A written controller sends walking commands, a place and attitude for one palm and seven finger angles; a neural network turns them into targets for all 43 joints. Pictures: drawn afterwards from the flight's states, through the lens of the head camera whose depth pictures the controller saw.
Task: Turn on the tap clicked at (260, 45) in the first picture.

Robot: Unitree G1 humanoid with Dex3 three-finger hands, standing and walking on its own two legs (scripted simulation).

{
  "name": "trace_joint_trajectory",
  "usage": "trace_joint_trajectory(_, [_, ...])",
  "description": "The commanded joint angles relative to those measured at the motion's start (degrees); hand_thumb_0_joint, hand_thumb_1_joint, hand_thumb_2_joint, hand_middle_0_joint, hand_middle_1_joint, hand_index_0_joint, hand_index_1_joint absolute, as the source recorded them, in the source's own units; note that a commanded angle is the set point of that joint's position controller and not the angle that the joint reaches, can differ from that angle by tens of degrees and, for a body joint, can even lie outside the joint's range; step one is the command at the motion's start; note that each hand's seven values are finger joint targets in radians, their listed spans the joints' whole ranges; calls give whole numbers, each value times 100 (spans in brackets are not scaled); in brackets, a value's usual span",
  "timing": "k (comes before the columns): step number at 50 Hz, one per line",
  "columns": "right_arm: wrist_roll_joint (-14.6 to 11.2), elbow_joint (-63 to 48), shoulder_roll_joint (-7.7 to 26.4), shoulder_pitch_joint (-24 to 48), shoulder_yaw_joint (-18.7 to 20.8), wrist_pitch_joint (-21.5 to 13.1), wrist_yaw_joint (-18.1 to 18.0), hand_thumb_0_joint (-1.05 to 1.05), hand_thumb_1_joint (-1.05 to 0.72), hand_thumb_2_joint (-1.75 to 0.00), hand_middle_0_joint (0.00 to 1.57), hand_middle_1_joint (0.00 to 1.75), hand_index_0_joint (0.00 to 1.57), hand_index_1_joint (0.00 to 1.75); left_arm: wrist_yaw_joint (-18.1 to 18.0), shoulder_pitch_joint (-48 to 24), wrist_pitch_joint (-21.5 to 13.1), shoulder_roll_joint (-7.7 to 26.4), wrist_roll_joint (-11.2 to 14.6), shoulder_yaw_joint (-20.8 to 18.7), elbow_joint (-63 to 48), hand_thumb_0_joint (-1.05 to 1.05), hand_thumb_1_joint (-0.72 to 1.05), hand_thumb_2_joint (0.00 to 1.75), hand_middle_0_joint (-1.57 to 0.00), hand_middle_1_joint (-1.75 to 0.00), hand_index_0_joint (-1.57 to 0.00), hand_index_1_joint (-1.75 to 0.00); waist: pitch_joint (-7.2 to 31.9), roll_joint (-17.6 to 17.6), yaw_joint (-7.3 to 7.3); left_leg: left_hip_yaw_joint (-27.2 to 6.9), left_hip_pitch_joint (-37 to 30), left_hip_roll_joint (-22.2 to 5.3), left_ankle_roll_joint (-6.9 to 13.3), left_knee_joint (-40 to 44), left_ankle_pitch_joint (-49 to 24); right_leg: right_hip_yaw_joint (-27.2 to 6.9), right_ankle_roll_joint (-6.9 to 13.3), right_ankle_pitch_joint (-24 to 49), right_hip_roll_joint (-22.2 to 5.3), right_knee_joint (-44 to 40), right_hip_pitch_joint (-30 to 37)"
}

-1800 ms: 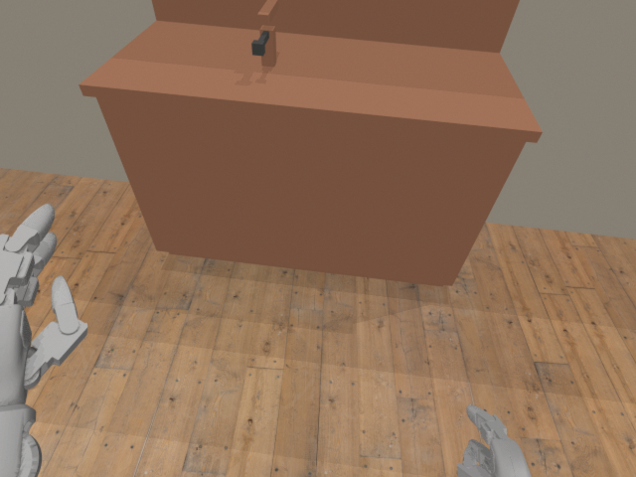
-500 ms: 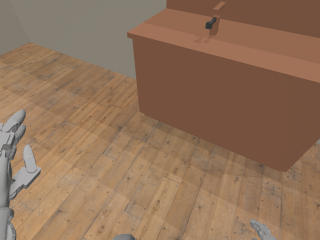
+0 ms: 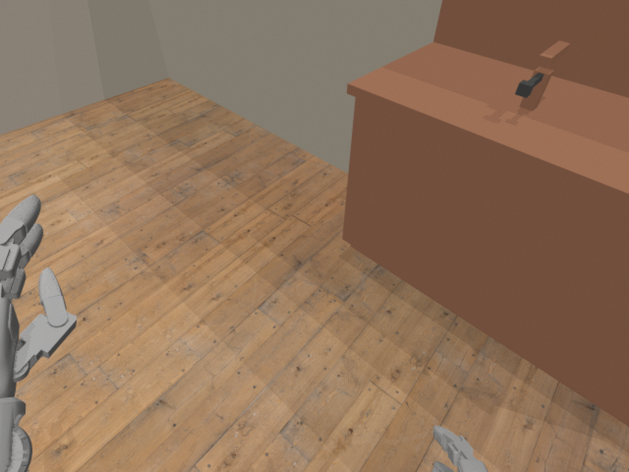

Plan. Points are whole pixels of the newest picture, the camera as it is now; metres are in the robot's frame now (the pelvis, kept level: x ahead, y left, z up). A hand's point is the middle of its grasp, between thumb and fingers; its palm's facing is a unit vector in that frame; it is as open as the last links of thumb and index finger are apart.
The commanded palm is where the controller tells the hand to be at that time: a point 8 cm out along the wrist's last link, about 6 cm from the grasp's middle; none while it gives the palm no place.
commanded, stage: walk to a spot facing it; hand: left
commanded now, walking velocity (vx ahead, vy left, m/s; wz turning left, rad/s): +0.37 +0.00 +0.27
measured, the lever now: (524, 88) +0.96 -0.40 +0.09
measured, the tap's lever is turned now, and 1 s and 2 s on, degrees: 0 0 0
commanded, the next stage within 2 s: turn to face it in 0.68 s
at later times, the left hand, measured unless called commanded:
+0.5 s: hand (125, 228) +0.33 +0.27 +0.16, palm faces +0.56 -0.71 -0.43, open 7.4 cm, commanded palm +0.27 +0.30 +0.17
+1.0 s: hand (174, 201) +0.41 +0.24 +0.14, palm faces +0.70 -0.62 -0.35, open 7.4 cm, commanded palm +0.35 +0.26 +0.17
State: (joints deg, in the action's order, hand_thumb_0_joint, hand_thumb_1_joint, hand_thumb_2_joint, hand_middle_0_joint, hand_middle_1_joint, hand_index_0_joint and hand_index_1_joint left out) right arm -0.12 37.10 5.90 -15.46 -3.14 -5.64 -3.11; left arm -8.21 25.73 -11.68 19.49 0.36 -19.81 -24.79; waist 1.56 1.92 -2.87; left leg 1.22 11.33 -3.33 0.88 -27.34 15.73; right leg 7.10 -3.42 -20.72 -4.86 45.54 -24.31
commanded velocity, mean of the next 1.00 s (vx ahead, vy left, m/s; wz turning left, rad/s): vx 0.21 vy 0.00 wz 0.20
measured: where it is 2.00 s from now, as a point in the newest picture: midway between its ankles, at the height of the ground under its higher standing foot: outside the picture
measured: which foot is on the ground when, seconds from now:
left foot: down 0.00-0.08, up 0.10-0.46, down 0.48-0.88, up 0.90-1.00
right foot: up 0.00-0.04, down 0.06-0.48, up 0.50-0.84, down 0.86-1.00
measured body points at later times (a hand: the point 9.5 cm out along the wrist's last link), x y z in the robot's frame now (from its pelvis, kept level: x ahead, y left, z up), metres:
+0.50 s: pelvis +0.15 +0.00 -0.03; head +0.18 +0.00 +0.42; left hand +0.29 +0.30 +0.19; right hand +0.35 -0.24 -0.11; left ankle +0.23 +0.11 -0.75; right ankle +0.05 -0.12 -0.71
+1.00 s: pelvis +0.28 -0.05 -0.01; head +0.30 -0.08 +0.44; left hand +0.37 +0.27 +0.16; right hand +0.52 -0.21 -0.12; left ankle +0.23 +0.07 -0.69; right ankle +0.30 -0.15 -0.74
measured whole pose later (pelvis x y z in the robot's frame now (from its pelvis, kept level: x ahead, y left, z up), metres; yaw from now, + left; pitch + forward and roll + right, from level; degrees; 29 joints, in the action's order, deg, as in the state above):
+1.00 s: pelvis +0.28 -0.05 -0.01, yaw +18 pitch -1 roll +1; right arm -0.6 39.3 13.7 -9.8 -0.3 -3.5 -4.1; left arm -8.9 21.6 -8.1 13.6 0.2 -15.9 -20.5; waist -2.0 2.9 -4.2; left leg 2.3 24.5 -1.9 -1.5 -56.5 26.7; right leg 7.5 1.6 -19.8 -3.4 35.2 -14.3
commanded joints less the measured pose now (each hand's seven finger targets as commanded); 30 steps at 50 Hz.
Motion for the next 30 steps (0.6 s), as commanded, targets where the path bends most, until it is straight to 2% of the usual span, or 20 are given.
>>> trace_joint_trajectory(1, [51, -807, 1080, 802, 404, -283, -171, 0, -90, -90, 20, 30, 20, 30, -97, -1261, -232, 819, -29, -172, -1150, 0, 90, 90, -20, -30, -20, -30, -17, 690, 193, -641, 881, -810, 645, 458, 1631, 385, 35, -40, 356, -1751, 1437])
trace_joint_trajectory(2, [41, -809, 1050, 809, 397, -273, -155, 0, -90, -90, 20, 30, 20, 30, -118, -1282, -218, 898, -63, -208, -1258, 0, 90, 90, -20, -30, -20, -30, 206, 313, 187, -443, 1102, -599, 525, -362, 1317, -42, 191, -119, 91, -2189, 1974])
trace_joint_trajectory(3, [33, -827, 935, 753, 400, -240, -132, 0, -90, -90, 20, 30, 20, 30, -145, -1304, -189, 1112, -124, -334, -1355, 0, 90, 90, -20, -30, -20, -30, 468, -912, 180, 75, 1992, -175, 342, -2000, 1147, -1520, 659, -671, -983, -2734, 2724])
trace_joint_trajectory(4, [21, -927, 966, 1025, 422, -261, -148, 0, -90, -90, 20, 30, 20, 30, -174, -1332, -146, 1444, -96, -529, -1473, 0, 90, 90, -20, -30, -20, -30, 347, -2015, 51, 261, 3121, 425, 56, -3724, 1771, -3572, 1313, -296, -2189, -3212, 3029])
trace_joint_trajectory(5, [77, -889, 1121, 1126, 441, -242, -138, 0, -90, -90, 20, 30, 20, 30, -218, -1261, -169, 1452, -20, -633, -1510, 0, 90, 90, -20, -30, -20, -30, 231, -1191, 66, -222, 3498, 265, -41, -4486, 1521, -3517, 1485, 411, -2512, -3211, 3137])
trace_joint_trajectory(6, [39, -809, 1147, 925, 569, -280, -97, 0, -90, -90, 20, 30, 20, 30, -187, -1188, -257, 1279, 19, -517, -1534, 0, 90, 90, -20, -30, -20, -30, 378, -1238, 218, -471, 3318, 39, -96, -4764, 1030, -3274, 1411, 208, -2323, -3119, 2944])
trace_joint_trajectory(8, [38, -801, 1157, 1021, 551, -122, -68, 0, -90, -90, 20, 30, 20, 30, -165, -326, -362, 1417, 27, -828, -1564, 0, 90, 90, -20, -30, -20, -30, 33, -665, 190, -375, 3361, -166, -205, -4884, 583, -2269, 1307, 1097, -1947, -2924, 2540])
trace_joint_trajectory(10, [19, -840, 1048, 1044, 518, 63, -68, 0, -90, -90, 20, 30, 20, 30, -166, 48, -446, 1449, 35, -1062, -1620, 0, 90, 90, -20, -30, -20, -30, 16, -576, 229, -147, 3294, -272, -273, -4341, 489, -1097, 1182, 2006, -1741, -2814, 2543])
trace_joint_trajectory(12, [32, -960, 1028, 971, 540, 124, -60, 0, -90, -90, 20, 30, 20, 30, -193, 66, -503, 1412, 59, -1136, -1673, 0, 90, 90, -20, -30, -20, -30, 62, -780, 273, 169, 2924, -336, -288, -3328, 327, -444, 1086, 2723, -1527, -2698, 2486])
trace_joint_trajectory(15, [10, -1152, 977, 880, 602, 118, -72, 0, -90, -90, 20, 30, 20, 30, -260, 281, -490, 1252, 127, -1101, -1514, 0, 90, 90, -20, -30, -20, -30, 102, -1053, 183, 808, 2382, -206, -227, -1910, 110, -25, 1024, 3374, -1429, -2504, 2598])
trace_joint_trajectory(18, [5, -1271, 997, 717, 666, 59, -68, 0, -90, -90, 20, 30, 20, 30, -348, 278, -417, 1152, 135, -1037, -1589, 0, 90, 90, -20, -30, -20, -30, 149, -1263, 73, 1283, 1786, 64, -135, -1204, 100, 28, 972, 4087, -1444, -2145, 2489])
trace_joint_trajectory(19, [-1, -1279, 994, 657, 690, 47, -77, 0, -90, -90, 20, 30, 20, 30, -374, 204, -401, 1109, 130, -969, -1641, 0, 90, 90, -20, -30, -20, -30, 285, -1298, 116, 1394, 1409, 197, -100, -963, 12, 138, 923, 4293, -1432, -1821, 2404])
trace_joint_trajectory(21, [-6, -1296, 1014, 499, 731, 40, -119, 0, -90, -90, 20, 30, 20, 30, -393, -13, -368, 1081, 139, -803, -1737, 0, 90, 90, -20, -30, -20, -30, 748, -1053, 409, 1700, 40, 620, -28, -242, -616, 617, 589, 4462, -1202, -361, 1930])
trace_joint_trajectory(22, [-4, -1318, 1089, 475, 753, 21, -155, 0, -90, -90, 20, 30, 20, 30, -393, -227, -444, 1162, 119, -812, -1923, 0, 90, 90, -20, -30, -20, -30, 1058, -520, 558, 1321, -982, 446, 128, -125, -850, 734, 388, 3926, -1064, 750, 1259])
trace_joint_trajectory(23, [19, -1338, 1207, 607, 778, 23, -155, 0, -90, -90, 20, 30, 20, 30, -384, -284, -530, 1169, 109, -841, -2110, 0, 90, 90, -20, -30, -20, -30, 1310, 782, 531, -385, -1879, -571, 711, 5, -1417, 619, 173, 1216, -492, 2284, 195])
trace_joint_trajectory(24, [16, -1383, 1218, 664, 686, -39, -93, 0, -90, -90, 20, 30, 20, 30, -389, -383, -567, 1192, 138, -850, -2235, 0, 90, 90, -20, -30, -20, -30, 1364, 1747, 383, -3049, -2154, -2094, 1596, 359, -2933, -17, 52, -1527, 177, 3376, -939])
trace_joint_trajectory(25, [-13, -1314, 1179, 647, 613, -88, -16, 0, -90, -90, 20, 30, 20, 30, -348, -726, -558, 1557, 27, -897, -2155, 0, 90, 90, -20, -30, -20, -30, 910, 963, 484, -3758, -1806, -2276, 1788, 542, -3006, -595, 146, -1571, 165, 3865, -1342])
trace_joint_trajectory(26, [-12, -1186, 1290, 818, 630, -77, 22, 0, -90, -90, 20, 30, 20, 30, -197, -797, -439, 1566, 30, -942, -1710, 0, 90, 90, -20, -30, -20, -30, 600, 424, 443, -3089, -1087, -2135, 1602, 684, -2185, -868, 108, -1178, -207, 3715, -1378])
trace_joint_trajectory(28, [-97, -1126, 1269, 858, 759, -36, 7, 0, -90, -90, 20, 30, 20, 30, -167, -770, -479, 1681, 58, -1188, -2202, 0, 90, 90, -20, -30, -20, -30, 372, 810, 341, -2449, -158, -1853, 1504, 873, -648, -869, 52, -910, -353, 3367, -1213])
trace_joint_trajectory(30, [-94, -1063, 1175, 886, 690, -85, 12, 0, -90, -90, 20, 30, 20, 30, -165, -386, -511, 1715, 113, -1352, -2600, 0, 90, 90, -20, -30, -20, -30, 302, 1125, 221, -1540, 503, -1423, 1165, 1046, 194, -638, 47, -421, -352, 2553, -784])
